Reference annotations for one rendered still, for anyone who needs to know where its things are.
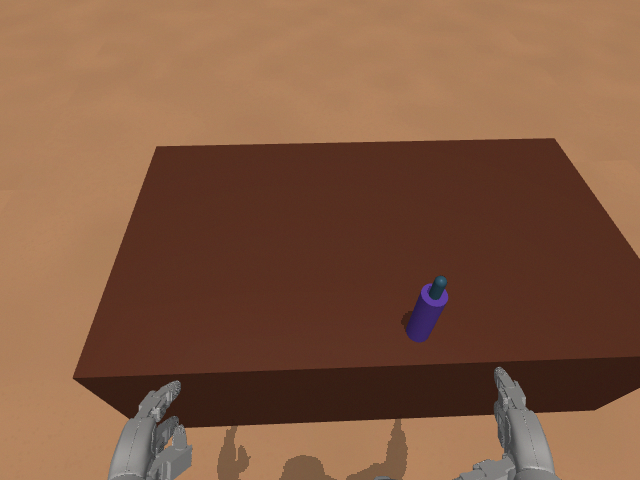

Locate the left robot hand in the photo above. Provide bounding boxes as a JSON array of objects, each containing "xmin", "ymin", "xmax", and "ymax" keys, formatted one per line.
[{"xmin": 108, "ymin": 380, "xmax": 192, "ymax": 480}]

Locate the bottle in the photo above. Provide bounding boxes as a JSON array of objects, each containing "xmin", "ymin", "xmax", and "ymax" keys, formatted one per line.
[{"xmin": 406, "ymin": 276, "xmax": 448, "ymax": 342}]

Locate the right robot hand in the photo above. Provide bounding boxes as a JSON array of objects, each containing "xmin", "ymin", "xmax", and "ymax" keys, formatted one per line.
[{"xmin": 453, "ymin": 367, "xmax": 555, "ymax": 480}]

